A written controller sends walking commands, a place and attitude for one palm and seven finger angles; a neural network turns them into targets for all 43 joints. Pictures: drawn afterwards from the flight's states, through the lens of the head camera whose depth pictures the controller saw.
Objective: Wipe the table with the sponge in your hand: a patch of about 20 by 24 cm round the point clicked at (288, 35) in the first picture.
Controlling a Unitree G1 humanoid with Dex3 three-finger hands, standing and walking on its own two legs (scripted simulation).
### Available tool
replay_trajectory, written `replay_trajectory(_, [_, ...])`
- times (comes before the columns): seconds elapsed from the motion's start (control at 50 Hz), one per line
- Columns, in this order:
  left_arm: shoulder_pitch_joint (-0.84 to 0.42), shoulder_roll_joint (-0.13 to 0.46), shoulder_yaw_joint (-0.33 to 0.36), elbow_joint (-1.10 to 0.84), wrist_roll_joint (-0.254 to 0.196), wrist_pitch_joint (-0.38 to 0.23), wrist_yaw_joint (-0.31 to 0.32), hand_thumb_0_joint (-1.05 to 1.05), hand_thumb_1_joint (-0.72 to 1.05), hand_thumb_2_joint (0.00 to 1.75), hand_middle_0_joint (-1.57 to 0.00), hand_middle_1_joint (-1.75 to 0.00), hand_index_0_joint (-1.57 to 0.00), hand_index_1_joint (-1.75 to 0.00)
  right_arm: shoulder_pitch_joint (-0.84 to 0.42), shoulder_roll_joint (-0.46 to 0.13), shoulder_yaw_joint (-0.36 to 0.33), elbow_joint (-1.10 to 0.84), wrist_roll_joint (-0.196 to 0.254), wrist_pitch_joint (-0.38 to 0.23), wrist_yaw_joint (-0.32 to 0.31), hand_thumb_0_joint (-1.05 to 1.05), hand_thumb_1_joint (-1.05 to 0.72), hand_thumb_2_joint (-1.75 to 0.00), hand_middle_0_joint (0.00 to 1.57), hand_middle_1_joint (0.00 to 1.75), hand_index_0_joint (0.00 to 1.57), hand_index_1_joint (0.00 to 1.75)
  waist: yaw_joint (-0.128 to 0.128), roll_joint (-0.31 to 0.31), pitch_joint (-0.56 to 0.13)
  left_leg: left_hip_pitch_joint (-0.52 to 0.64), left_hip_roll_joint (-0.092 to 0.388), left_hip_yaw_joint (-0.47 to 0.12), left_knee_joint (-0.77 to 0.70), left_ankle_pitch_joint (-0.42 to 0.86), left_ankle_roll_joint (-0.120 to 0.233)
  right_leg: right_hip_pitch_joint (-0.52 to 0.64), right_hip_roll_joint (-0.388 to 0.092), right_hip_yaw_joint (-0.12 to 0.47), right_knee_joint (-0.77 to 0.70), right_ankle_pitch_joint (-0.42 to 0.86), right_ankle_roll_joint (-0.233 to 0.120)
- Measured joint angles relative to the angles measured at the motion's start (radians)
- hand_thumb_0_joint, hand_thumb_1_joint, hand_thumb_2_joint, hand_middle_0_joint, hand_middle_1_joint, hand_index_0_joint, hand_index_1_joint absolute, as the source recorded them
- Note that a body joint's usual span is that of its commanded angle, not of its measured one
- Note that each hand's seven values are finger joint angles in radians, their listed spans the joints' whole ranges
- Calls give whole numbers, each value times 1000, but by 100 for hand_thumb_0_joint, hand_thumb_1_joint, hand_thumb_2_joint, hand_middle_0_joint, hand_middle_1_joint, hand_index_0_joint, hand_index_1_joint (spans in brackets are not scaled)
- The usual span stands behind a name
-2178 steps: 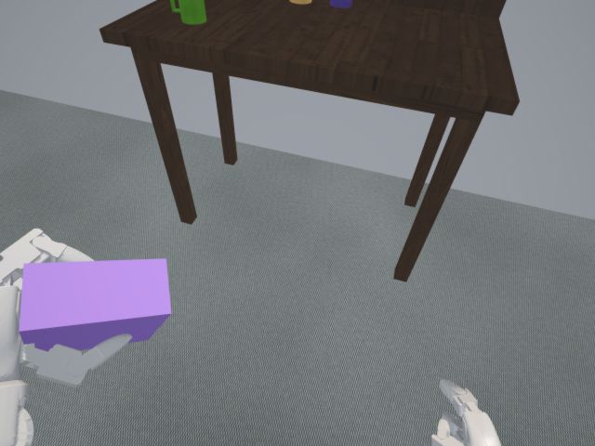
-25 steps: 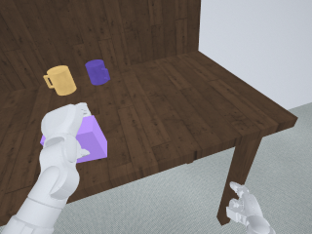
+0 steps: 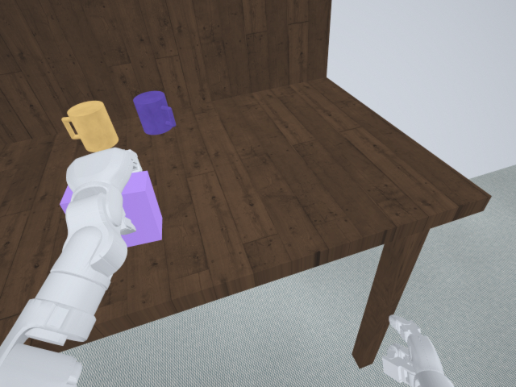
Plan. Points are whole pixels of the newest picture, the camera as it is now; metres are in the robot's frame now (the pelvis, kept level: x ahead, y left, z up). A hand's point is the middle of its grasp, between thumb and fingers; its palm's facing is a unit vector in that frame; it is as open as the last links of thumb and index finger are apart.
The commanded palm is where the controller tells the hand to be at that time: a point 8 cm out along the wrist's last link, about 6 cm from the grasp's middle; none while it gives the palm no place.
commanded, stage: wipe forward along the middle lane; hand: left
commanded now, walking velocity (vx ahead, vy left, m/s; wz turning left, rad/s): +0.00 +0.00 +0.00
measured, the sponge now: (121, 221) +0.33 +0.27 +0.12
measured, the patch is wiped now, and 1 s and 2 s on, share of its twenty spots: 1.00 1.00 1.00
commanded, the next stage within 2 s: slide back across to the first lane in 0.76 s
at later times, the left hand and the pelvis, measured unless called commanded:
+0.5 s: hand (115, 179) +0.38 +0.29 +0.16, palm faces -0.03 -0.04 -1.00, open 10.0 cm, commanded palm +0.36 +0.30 +0.18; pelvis -0.01 +0.00 +0.00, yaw +0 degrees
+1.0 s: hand (112, 164) +0.43 +0.32 +0.16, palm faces -0.04 -0.05 -1.00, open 10.0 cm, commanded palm +0.39 +0.32 +0.20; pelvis +0.01 +0.03 +0.00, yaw -1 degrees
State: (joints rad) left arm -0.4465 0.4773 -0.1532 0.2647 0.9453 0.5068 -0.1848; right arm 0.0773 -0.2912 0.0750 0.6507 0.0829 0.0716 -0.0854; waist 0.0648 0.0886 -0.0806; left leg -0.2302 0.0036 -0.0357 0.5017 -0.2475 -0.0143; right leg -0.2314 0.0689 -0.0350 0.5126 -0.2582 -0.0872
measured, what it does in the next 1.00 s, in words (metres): stands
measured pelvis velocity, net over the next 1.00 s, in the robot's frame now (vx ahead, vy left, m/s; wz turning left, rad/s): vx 0.01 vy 0.03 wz -0.01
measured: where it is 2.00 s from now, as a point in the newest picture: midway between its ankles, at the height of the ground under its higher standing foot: outside the picture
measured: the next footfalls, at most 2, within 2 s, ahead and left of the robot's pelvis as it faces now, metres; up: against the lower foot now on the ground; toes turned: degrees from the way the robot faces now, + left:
none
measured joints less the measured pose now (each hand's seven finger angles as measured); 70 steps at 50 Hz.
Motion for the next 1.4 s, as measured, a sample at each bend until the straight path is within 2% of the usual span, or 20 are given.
replay_trajectory(0.16, [-26,13,25,64,-3,-71,12,0,-54,108,-73,-133,-79,-133,40,-11,-14,1,-1,6,-1,1,-91,-90,20,30,20,30,-10,2,-4,-20,2,-1,5,-1,3,-17,2,-1,-1,3,0])
replay_trajectory(0.28, [-70,23,33,132,-5,-92,27,0,-54,108,-73,-133,-79,-133,60,-11,-20,14,-1,16,-5,1,-91,-90,20,30,20,30,-18,-3,-5,-37,3,-2,7,3,7,-33,3,-2,-3,10,0])
replay_trajectory(0.42, [-166,51,45,274,4,-123,25,1,-55,109,-74,-131,-78,-135,78,-9,-25,20,-2,18,-12,1,-91,-90,20,30,20,30,-42,-11,-5,-66,4,-1,12,9,11,-59,4,-1,-5,21,1])
replay_trajectory(0.58, [-254,87,63,411,21,-186,12,1,-55,109,-74,-131,-77,-135,120,-18,-37,20,-2,23,-15,1,-91,-90,20,30,20,30,-68,-14,-9,-96,2,3,16,10,13,-86,2,3,-10,26,9])
replay_trajectory(0.8, [-328,97,66,505,31,-245,29,1,-55,109,-75,-131,-78,-135,167,-16,-50,37,1,37,-9,1,-91,-90,20,30,20,30,-72,-16,-17,-120,-9,7,5,10,19,-102,-8,8,-34,31,26])
replay_trajectory(0.92, [-339,88,66,514,37,-248,46,1,-55,109,-75,-131,-78,-135,164,-8,-51,37,1,44,0,1,-91,-90,20,30,20,30,-69,-16,-25,-121,-15,13,-6,11,28,-101,-15,15,-53,36,37])
replay_trajectory(1.06, [-256,77,102,416,23,-241,65,1,-55,109,-74,-131,-78,-136,141,0,-47,15,1,56,12,1,-91,-90,20,30,20,30,-65,-18,-29,-87,-24,26,-26,5,43,-68,-24,30,-73,35,50])
replay_trajectory(1.14, [-210,69,102,342,19,-213,74,1,-54,109,-73,-132,-77,-137,115,1,-43,1,2,58,20,1,-91,-90,20,30,20,30,-58,-20,-21,-64,-30,31,-35,2,50,-46,-30,35,-81,31,56])
replay_trajectory(1.26, [-179,77,100,268,16,-165,61,0,-54,109,-72,-134,-76,-138,64,4,-35,-16,0,52,26,1,-91,-90,20,30,20,30,-43,-23,-6,-40,-40,29,-47,3,58,-22,-39,34,-92,29,63])
replay_trajectory(1.4, [-191,118,85,260,22,-140,7,0,-53,109,-72,-135,-75,-139,39,6,-28,-33,0,35,23,1,-91,-90,20,30,20,30,-26,-25,7,-33,-49,11,-53,4,62,-3,-48,16,-106,26,66])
